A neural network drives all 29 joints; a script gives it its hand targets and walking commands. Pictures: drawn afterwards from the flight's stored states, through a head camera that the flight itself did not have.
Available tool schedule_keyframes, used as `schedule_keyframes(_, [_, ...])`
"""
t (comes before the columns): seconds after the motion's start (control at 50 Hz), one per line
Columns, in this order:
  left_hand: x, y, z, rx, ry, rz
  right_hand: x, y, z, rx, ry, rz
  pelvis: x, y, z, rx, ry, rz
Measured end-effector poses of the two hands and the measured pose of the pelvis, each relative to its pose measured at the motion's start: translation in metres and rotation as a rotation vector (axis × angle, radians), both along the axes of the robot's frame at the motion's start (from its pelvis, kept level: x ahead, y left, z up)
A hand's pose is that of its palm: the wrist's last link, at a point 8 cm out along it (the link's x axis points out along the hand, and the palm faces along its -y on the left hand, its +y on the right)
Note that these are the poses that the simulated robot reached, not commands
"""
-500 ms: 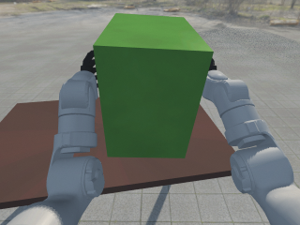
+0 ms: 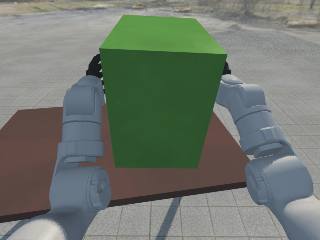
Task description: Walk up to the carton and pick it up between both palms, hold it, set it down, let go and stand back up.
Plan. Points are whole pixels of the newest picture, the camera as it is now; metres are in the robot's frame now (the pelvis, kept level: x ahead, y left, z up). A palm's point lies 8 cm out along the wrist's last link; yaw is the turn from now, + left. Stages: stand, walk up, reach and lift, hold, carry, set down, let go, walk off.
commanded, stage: hold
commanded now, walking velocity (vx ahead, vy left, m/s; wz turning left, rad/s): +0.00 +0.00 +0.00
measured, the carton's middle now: (158, 87) +0.41 +0.00 +0.26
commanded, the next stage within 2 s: none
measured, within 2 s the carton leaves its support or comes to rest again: neither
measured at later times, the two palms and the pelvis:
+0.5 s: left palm (95, 84) +0.36 +0.15 +0.30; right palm (222, 84) +0.36 -0.15 +0.29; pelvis +0.00 +0.00 +0.00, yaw +0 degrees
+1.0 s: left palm (94, 84) +0.36 +0.15 +0.30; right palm (222, 84) +0.36 -0.15 +0.29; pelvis +0.00 +0.00 +0.00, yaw +0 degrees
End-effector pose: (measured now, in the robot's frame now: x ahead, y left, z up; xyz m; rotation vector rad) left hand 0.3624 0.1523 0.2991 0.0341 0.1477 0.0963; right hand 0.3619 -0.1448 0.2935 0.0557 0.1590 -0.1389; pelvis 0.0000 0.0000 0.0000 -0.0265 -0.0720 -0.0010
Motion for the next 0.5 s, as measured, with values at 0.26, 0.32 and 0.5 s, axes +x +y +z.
schedule_keyframes(0.26, [0.0,0.0001,-0.0004,-0.002,-0.002,0.002,0.0004,0.0001,-0.0011,0.0,-0.001,0.002,0.0005,-0.0001,0.0001,0.0,-0.001,0.0])
schedule_keyframes(0.32, [0.0005,0.0002,-0.0005,0.001,-0.002,0.002,0.0008,0.0002,-0.0013,0.0,-0.001,0.002,0.0008,-0.0001,0.0001,0.0,0.001,0.0])
schedule_keyframes(0.5, [0.0015,-0.0006,-0.0003,0.0,-0.002,0.001,0.0016,-0.0005,-0.0023,0.0,0.0,0.002,0.0016,0.0,0.0001,0.0,-0.002,0.001])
